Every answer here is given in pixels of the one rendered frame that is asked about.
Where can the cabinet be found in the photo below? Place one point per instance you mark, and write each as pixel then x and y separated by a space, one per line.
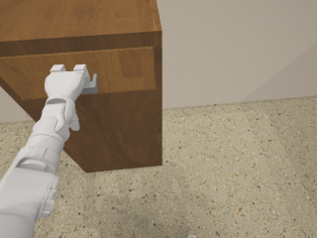
pixel 118 130

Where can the left robot forearm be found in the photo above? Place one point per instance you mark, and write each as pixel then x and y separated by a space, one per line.
pixel 44 146

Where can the handle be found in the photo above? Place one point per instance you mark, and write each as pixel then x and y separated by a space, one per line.
pixel 90 86

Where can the left robot hand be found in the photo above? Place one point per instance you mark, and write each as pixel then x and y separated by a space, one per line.
pixel 67 83

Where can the robot left upper arm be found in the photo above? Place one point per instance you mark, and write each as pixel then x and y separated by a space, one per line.
pixel 27 196

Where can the drawer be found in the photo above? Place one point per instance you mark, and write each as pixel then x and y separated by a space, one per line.
pixel 117 70

